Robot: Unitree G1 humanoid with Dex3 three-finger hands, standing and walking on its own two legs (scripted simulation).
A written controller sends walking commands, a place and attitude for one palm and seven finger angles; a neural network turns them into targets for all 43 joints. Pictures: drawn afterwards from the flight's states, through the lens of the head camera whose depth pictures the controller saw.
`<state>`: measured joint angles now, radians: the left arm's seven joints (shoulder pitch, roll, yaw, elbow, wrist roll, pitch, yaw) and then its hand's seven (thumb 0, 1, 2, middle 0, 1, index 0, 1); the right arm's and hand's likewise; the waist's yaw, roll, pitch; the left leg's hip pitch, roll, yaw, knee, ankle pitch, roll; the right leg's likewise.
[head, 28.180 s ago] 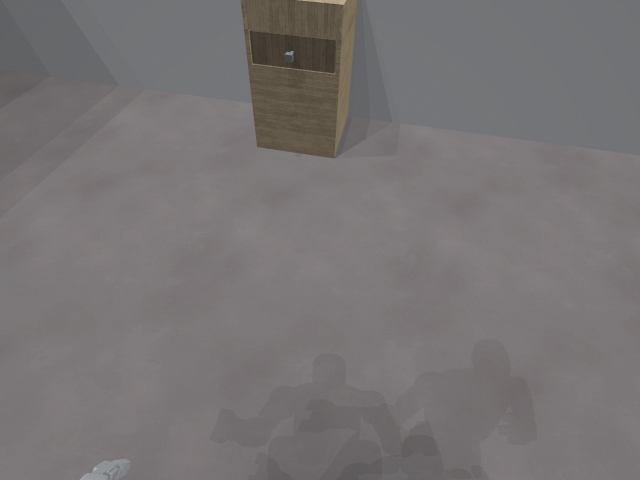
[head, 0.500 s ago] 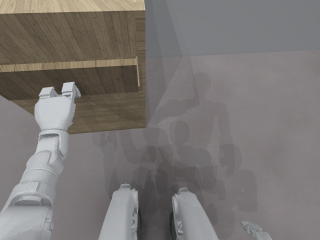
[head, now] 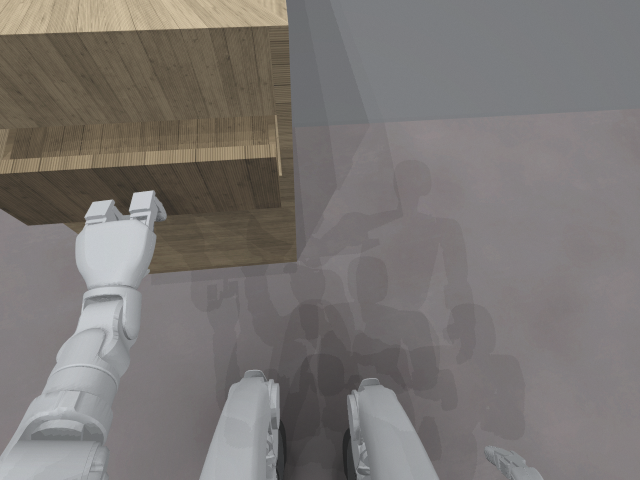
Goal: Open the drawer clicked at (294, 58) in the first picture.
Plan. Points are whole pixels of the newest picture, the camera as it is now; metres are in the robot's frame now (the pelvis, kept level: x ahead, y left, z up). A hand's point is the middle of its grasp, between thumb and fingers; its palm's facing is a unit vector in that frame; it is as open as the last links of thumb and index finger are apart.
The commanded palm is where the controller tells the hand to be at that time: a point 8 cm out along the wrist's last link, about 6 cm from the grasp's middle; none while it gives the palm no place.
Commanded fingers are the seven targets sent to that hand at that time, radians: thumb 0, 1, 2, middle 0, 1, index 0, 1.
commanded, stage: pull the drawer open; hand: left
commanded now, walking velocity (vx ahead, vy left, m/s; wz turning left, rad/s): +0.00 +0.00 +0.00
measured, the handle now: (138, 218) +0.44 +0.26 -0.07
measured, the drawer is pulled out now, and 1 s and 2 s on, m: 0.06 0.11 0.19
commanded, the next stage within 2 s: none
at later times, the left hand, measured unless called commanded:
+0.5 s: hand (136, 285) +0.35 +0.26 -0.09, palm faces -0.04 -0.07 -1.00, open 6.7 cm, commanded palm +0.32 +0.24 -0.03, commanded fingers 0.00 0.90 0.90 -0.40 -1.35 -0.40 -1.35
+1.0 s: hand (135, 299) +0.33 +0.25 -0.09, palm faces -0.03 -0.08 -1.00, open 6.7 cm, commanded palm +0.30 +0.25 -0.03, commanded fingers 0.00 0.90 0.90 -0.40 -1.35 -0.40 -1.35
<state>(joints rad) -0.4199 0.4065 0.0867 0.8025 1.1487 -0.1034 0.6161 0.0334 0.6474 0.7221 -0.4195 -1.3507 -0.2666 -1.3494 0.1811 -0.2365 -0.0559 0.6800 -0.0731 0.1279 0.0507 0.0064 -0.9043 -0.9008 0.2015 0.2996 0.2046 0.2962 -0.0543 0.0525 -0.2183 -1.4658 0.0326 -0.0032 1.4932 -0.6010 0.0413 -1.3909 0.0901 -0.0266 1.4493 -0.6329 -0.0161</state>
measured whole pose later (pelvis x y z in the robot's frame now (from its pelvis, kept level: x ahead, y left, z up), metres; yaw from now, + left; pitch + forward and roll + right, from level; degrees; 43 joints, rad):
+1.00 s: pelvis +0.00 +0.00 +0.00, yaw +0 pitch +31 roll -3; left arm -0.21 0.35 0.05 0.62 1.15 -0.08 0.64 0.05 0.66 0.73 -0.42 -1.35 -0.25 -1.35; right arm 0.12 -0.23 -0.05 0.64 -0.07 0.12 0.03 0.01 -0.90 -0.90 0.20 0.30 0.20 0.30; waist -0.02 0.04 -0.23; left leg -1.43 0.03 0.00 1.49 -0.61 0.04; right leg -1.36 0.09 -0.02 1.45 -0.64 -0.02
